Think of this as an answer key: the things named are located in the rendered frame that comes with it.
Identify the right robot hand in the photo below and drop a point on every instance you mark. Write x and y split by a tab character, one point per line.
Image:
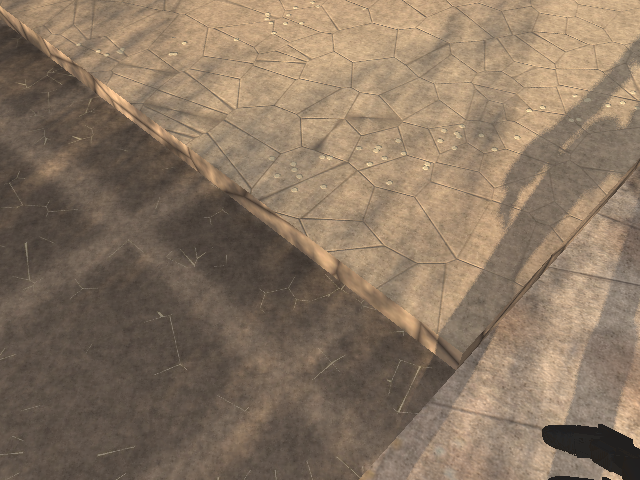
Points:
606	447

